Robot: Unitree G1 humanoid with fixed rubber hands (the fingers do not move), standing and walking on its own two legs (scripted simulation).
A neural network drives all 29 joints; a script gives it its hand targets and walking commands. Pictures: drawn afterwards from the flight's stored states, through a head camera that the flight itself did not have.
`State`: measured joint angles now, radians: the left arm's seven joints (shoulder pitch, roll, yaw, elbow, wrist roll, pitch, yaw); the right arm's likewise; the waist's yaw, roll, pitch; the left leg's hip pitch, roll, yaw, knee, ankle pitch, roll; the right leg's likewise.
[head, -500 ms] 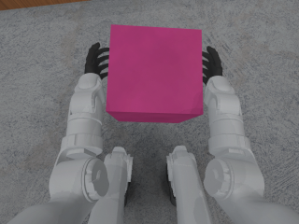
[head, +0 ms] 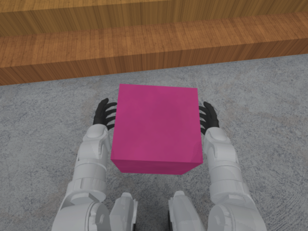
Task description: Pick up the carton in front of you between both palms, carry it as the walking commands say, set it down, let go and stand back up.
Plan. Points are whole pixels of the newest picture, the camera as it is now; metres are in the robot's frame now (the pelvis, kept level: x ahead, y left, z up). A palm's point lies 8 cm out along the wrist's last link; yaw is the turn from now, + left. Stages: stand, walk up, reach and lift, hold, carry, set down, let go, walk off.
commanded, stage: reach and lift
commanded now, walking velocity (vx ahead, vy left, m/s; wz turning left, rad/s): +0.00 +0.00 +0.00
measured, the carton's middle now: (154, 135) +0.40 +0.00 -0.10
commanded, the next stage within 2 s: hold in 1.56 s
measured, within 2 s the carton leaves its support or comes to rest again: neither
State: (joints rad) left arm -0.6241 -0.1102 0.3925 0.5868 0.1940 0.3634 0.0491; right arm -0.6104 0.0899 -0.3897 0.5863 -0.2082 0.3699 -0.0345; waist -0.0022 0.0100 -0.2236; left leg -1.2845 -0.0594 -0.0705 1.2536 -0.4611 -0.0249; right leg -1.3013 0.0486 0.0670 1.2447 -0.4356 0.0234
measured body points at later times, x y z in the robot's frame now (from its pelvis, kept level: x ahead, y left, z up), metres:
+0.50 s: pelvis +0.04 +0.00 +0.11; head +0.05 +0.00 +0.56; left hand +0.37 +0.15 +0.12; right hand +0.36 -0.16 +0.11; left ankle +0.06 +0.13 -0.61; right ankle +0.07 -0.13 -0.61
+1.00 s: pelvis +0.04 +0.00 +0.13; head +0.02 +0.01 +0.58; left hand +0.36 +0.15 +0.14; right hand +0.35 -0.15 +0.14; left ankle +0.06 +0.13 -0.61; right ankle +0.07 -0.13 -0.61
